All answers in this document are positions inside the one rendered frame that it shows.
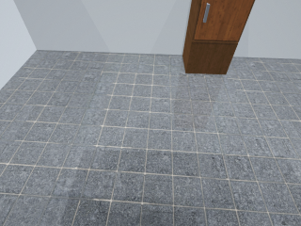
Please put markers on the cupboard door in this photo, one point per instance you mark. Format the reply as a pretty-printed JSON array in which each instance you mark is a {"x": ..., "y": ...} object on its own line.
[{"x": 225, "y": 20}]

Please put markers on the handle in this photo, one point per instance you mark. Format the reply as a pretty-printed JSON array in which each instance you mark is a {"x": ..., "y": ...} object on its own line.
[{"x": 206, "y": 13}]

